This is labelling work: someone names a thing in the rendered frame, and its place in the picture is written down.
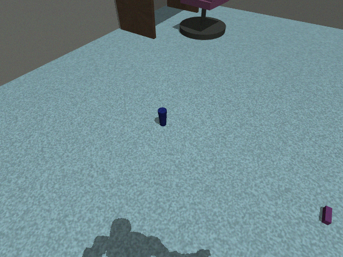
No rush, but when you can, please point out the office chair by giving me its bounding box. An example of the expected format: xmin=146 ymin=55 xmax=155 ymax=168
xmin=180 ymin=0 xmax=229 ymax=40

